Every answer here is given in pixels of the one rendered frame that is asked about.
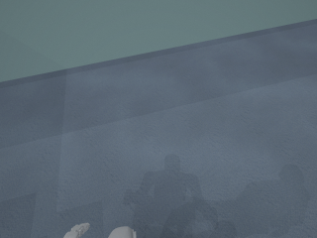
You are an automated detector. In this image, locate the robot left hand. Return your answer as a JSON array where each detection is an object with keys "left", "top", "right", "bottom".
[{"left": 63, "top": 222, "right": 90, "bottom": 238}]

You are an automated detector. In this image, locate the robot left thigh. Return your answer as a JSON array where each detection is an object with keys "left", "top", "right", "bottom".
[{"left": 108, "top": 226, "right": 137, "bottom": 238}]

